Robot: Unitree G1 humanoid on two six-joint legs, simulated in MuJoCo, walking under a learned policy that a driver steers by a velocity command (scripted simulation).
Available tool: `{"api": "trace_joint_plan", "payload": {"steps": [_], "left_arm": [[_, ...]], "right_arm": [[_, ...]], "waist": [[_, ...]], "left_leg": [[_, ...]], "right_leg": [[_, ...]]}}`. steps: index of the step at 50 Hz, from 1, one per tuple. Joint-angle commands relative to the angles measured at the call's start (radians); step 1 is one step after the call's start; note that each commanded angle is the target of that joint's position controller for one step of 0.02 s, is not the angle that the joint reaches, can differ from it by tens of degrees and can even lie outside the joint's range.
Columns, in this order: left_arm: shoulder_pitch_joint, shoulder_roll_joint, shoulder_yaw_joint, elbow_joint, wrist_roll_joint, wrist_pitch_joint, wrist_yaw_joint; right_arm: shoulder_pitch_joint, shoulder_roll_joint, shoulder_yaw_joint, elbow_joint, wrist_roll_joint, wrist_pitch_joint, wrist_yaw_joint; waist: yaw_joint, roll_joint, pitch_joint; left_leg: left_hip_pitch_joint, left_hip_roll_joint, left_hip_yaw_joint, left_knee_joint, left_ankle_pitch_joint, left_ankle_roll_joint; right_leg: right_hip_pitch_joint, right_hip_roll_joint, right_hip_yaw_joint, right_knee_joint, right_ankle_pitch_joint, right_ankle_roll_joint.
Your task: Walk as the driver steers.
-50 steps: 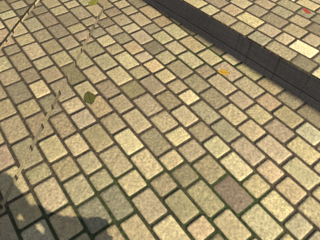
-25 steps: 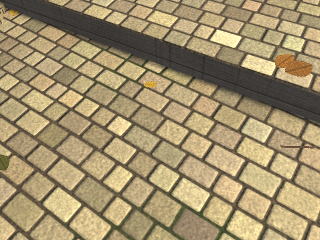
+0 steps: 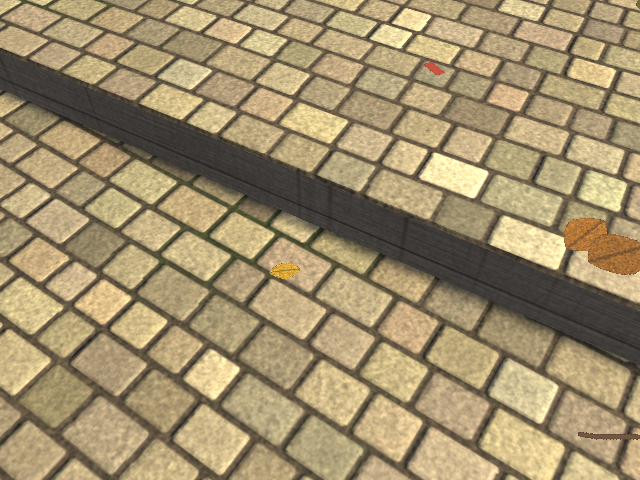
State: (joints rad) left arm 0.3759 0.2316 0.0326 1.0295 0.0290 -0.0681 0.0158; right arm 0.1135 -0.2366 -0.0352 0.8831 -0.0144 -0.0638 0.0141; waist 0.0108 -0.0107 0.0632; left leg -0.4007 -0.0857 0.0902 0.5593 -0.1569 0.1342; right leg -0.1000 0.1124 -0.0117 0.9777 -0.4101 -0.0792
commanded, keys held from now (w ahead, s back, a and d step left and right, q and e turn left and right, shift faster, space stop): w+q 0.72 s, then w+e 0.28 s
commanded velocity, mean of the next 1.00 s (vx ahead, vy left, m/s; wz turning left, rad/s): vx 0.50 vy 0.00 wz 0.38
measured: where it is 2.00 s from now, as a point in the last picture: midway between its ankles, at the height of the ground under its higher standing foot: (258, 286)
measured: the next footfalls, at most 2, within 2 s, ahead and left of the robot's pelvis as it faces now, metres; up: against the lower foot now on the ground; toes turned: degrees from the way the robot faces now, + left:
right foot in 0.42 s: +0.41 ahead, -0.11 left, +0.00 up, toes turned +16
left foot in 0.92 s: +0.56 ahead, +0.21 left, +0.00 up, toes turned +29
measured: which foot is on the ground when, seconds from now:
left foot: down 0.00-0.44, up 0.46-0.90, down 0.92-1.00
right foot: up 0.00-0.40, down 0.42-0.92, up 0.94-1.00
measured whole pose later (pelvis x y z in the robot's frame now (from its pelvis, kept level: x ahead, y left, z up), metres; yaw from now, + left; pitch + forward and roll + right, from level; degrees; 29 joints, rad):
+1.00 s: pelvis +0.50 +0.09 +0.01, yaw +25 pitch +1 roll -1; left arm 0.44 0.22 0.03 0.96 0.00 -0.05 0.00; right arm 0.05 -0.23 -0.02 0.76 -0.05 -0.06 0.02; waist 0.07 0.00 0.05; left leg -0.40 0.01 0.09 0.56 -0.19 0.07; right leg -0.20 -0.04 -0.04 0.96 -0.46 -0.05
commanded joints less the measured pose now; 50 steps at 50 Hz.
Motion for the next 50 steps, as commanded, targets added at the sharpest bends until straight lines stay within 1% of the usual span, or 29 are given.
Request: {"api": "trace_joint_plan", "payload": {"steps": [1, 2, 3, 5, 7, 12, 16, 18, 20, 21, 22, 23, 24, 25, 26, 27, 28, 31, 35, 38, 41, 43, 44, 45, 46, 47, 48, 49, 50], "left_arm": [[-0.076, 0.141, 0.024, -0.126, 0.010, -0.037, -0.019], [-0.098, 0.130, 0.024, -0.137, 0.005, -0.035, -0.022], [-0.099, 0.117, 0.021, -0.149, 0.011, -0.021, -0.022], [-0.080, 0.085, 0.010, -0.157, 0.019, 0.005, -0.024], [-0.131, 0.080, 0.005, -0.187, 0.018, 0.014, -0.026], [-0.352, 0.079, -0.005, -0.275, 0.004, 0.018, -0.029], [-0.448, 0.087, -0.011, -0.326, -0.005, 0.010, -0.030], [-0.429, 0.106, -0.007, -0.336, -0.008, -0.001, -0.028], [-0.301, 0.143, 0.007, -0.306, -0.010, -0.015, -0.020], [-0.181, 0.175, 0.020, -0.275, -0.003, -0.029, -0.009], [-0.018, 0.257, 0.040, -0.263, 0.023, -0.039, 0.008], [-0.001, 0.344, 0.062, -0.265, 0.035, -0.021, 0.013], [-0.050, 0.279, 0.058, -0.265, 0.025, -0.005, 0.008], [-0.108, 0.176, 0.036, -0.286, 0.016, -0.005, 0.002], [-0.142, 0.131, 0.024, -0.283, 0.015, -0.008, -0.003], [-0.145, 0.119, 0.020, -0.276, 0.013, -0.013, -0.001], [-0.132, 0.116, 0.019, -0.263, 0.008, -0.019, 0.000], [-0.082, 0.125, 0.026, -0.232, -0.010, -0.042, -0.008], [-0.050, 0.123, 0.031, -0.208, -0.011, -0.044, -0.011], [-0.016, 0.123, 0.030, -0.182, -0.007, -0.046, -0.016], [0.038, 0.158, 0.036, -0.140, -0.014, -0.040, -0.018], [0.068, 0.173, 0.038, -0.111, -0.018, -0.025, -0.018], [0.070, 0.185, 0.039, -0.102, -0.017, -0.020, -0.018], [0.068, 0.192, 0.039, -0.094, -0.019, -0.014, -0.018], [0.064, 0.174, 0.031, -0.098, -0.025, -0.011, -0.018], [0.069, 0.097, 0.008, -0.153, -0.039, -0.014, -0.025], [0.153, 0.052, 0.005, -0.162, -0.045, -0.007, -0.021], [0.063, 0.144, 0.036, -0.147, -0.028, 0.008, -0.009], [0.027, 0.117, 0.034, -0.155, -0.033, 0.004, -0.015]], "right_arm": [[0.160, -0.137, -0.047, 0.025, 0.013, 0.020, 0.006], [0.140, -0.099, -0.036, 0.027, 0.004, 0.018, 0.004], [0.136, -0.089, -0.030, 0.036, 0.005, 0.012, -0.003], [0.161, -0.119, -0.036, 0.045, 0.006, -0.005, -0.007], [0.192, -0.156, -0.047, 0.047, 0.009, -0.010, -0.007], [0.295, -0.165, -0.060, 0.046, 0.012, 0.000, -0.007], [0.348, -0.172, -0.067, 0.037, -0.001, 0.010, -0.013], [0.328, -0.186, -0.074, 0.019, -0.007, 0.012, -0.019], [0.271, -0.208, -0.082, -0.006, -0.008, 0.008, -0.021], [0.253, -0.201, -0.080, -0.015, 0.000, -0.001, -0.015], [0.243, -0.135, -0.062, -0.050, 0.016, -0.013, -0.008], [0.327, -0.064, -0.047, -0.088, 0.042, -0.011, -0.008], [0.360, -0.136, -0.054, -0.058, 0.011, 0.008, -0.016], [0.305, -0.150, -0.057, -0.047, -0.002, 0.016, -0.011], [0.254, -0.128, -0.053, -0.056, -0.004, 0.017, -0.001], [0.227, -0.120, -0.054, -0.063, -0.014, 0.024, 0.009], [0.219, -0.118, -0.054, -0.069, -0.022, 0.036, 0.019], [0.166, -0.100, -0.048, -0.103, -0.019, 0.058, 0.037], [0.033, -0.086, -0.034, -0.161, -0.023, 0.061, 0.055], [-0.068, -0.053, -0.011, -0.196, -0.022, 0.050, 0.064], [-0.125, -0.062, -0.002, -0.211, -0.031, 0.044, 0.058], [-0.130, -0.077, -0.003, -0.210, -0.037, 0.035, 0.046], [-0.092, -0.085, -0.006, -0.197, -0.039, 0.027, 0.038], [0.016, -0.100, -0.013, -0.160, -0.043, 0.016, 0.030], [0.180, -0.135, -0.028, -0.100, -0.055, 0.001, 0.016], [0.331, -0.233, -0.053, -0.078, -0.078, -0.005, -0.003], [0.338, -0.301, -0.069, -0.084, -0.053, 0.004, -0.012], [0.285, -0.250, -0.061, -0.087, -0.021, 0.007, -0.015], [0.202, -0.178, -0.039, -0.086, -0.016, 0.001, -0.014]], "waist": [[-0.052, 0.024, -0.065], [-0.019, -0.020, 0.002], [0.013, -0.019, 0.021], [0.033, 0.021, 0.002], [0.026, 0.040, -0.005], [-0.062, 0.067, -0.012], [-0.104, 0.088, -0.033], [-0.082, 0.103, -0.043], [-0.012, 0.106, -0.081], [0.050, 0.054, -0.142], [0.114, -0.069, -0.286], [0.065, -0.298, -0.352], [0.017, -0.204, -0.283], [0.017, -0.064, -0.166], [0.012, -0.026, -0.092], [0.004, -0.061, -0.070], [-0.003, -0.100, -0.060], [-0.012, -0.098, -0.075], [-0.001, -0.091, -0.037], [0.020, -0.085, -0.005], [0.026, -0.089, 0.016], [0.016, -0.092, 0.010], [-0.006, -0.097, -0.018], [-0.060, -0.084, -0.079], [-0.126, -0.047, -0.179], [-0.169, 0.106, -0.330], [-0.124, 0.256, -0.436], [-0.127, 0.095, -0.318], [-0.080, 0.094, -0.167]], "left_leg": [[0.420, 0.379, -0.645, -0.319, -0.155, 0.247], [0.295, 0.337, -0.571, -0.353, -0.111, 0.210], [0.209, 0.291, -0.511, -0.367, -0.045, 0.180], [0.137, 0.241, -0.426, -0.375, 0.079, 0.163], [0.104, 0.212, -0.379, -0.387, 0.131, 0.161], [0.202, 0.173, -0.375, -0.369, 0.177, 0.104], [0.317, 0.183, -0.409, -0.286, 0.289, 0.084], [0.331, 0.198, -0.444, -0.234, 0.319, 0.062], [0.283, 0.192, -0.472, -0.139, 0.356, 0.028], [0.231, 0.136, -0.436, 0.011, 0.349, 0.002], [0.122, 0.068, -0.340, 0.280, 0.179, -0.028], [-0.174, -0.073, -0.211, 0.501, -0.399, -0.051], [-0.264, 0.025, -0.199, 0.632, -0.389, -0.042], [-0.270, 0.069, -0.198, 0.652, -0.290, -0.044], [-0.251, 0.100, -0.188, 0.617, -0.219, -0.056], [-0.232, 0.122, -0.176, 0.590, -0.189, -0.066], [-0.222, 0.133, -0.167, 0.582, -0.171, -0.078], [-0.260, 0.138, -0.147, 0.584, -0.113, -0.093], [-0.329, 0.156, -0.114, 0.468, 0.004, -0.111], [-0.229, 0.139, -0.088, 0.233, 0.107, -0.101], [-0.140, 0.112, -0.032, 0.078, 0.064, -0.070], [-0.097, 0.097, -0.005, 0.019, 0.003, -0.042], [-0.029, 0.073, 0.003, -0.010, -0.030, -0.028], [0.111, 0.048, 0.007, -0.070, -0.014, -0.011], [0.356, 0.072, -0.019, -0.106, 0.032, 0.010], [0.666, 0.348, -0.316, -0.117, -0.046, 0.067], [0.780, 0.574, -0.676, -0.217, 0.025, 0.144], [0.647, 0.515, -0.581, -0.229, 0.022, 0.116], [0.499, 0.459, -0.423, -0.267, 0.059, 0.080]], "right_leg": [[-0.566, -0.119, 0.099, 0.372, 0.059, 0.010], [-0.529, -0.148, 0.091, 0.297, 0.080, 0.016], [-0.477, -0.168, 0.088, 0.235, 0.089, 0.033], [-0.412, -0.178, 0.061, 0.140, 0.104, 0.067], [-0.410, -0.186, 0.032, 0.032, 0.155, 0.099], [-0.465, -0.178, 0.014, -0.238, 0.355, 0.141], [-0.466, -0.141, 0.016, -0.349, 0.350, 0.137], [-0.392, -0.127, 0.035, -0.423, 0.300, 0.121], [-0.193, -0.097, 0.033, -0.506, 0.232, 0.093], [-0.016, -0.124, 0.055, -0.572, 0.247, 0.065], [0.208, -0.342, 0.260, -0.608, 0.074, 0.008], [0.384, -0.560, 0.672, -0.716, -0.025, -0.085], [0.305, -0.567, 0.735, -0.710, -0.107, -0.117], [0.192, -0.512, 0.583, -0.716, -0.074, -0.098], [0.097, -0.454, 0.424, -0.741, 0.079, -0.077], [0.052, -0.414, 0.322, -0.759, 0.179, -0.056], [0.030, -0.384, 0.249, -0.769, 0.268, -0.045], [0.051, -0.378, 0.131, -0.778, 0.500, -0.055], [0.053, -0.366, 0.003, -0.819, 0.541, -0.064], [0.007, -0.336, -0.065, -0.843, 0.534, -0.054], [0.044, -0.359, -0.064, -0.840, 0.604, -0.058], [0.113, -0.374, -0.046, -0.771, 0.777, -0.062], [0.136, -0.371, -0.046, -0.693, 0.924, -0.057], [0.131, -0.352, -0.057, -0.556, 1.007, -0.046], [0.024, -0.307, -0.081, -0.363, 0.892, -0.028], [-0.248, -0.233, -0.114, -0.042, 0.478, 0.000], [-0.484, -0.091, -0.055, 0.229, -0.165, 0.013], [-0.529, -0.138, 0.068, 0.277, -0.084, -0.005], [-0.536, -0.175, 0.068, 0.237, 0.001, -0.009]]}}
Keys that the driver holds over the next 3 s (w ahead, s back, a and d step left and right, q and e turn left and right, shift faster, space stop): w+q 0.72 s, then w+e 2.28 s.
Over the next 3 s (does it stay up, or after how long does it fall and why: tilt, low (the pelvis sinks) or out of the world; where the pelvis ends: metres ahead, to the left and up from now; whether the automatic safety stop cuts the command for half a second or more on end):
stays up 1.41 -0.14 0.18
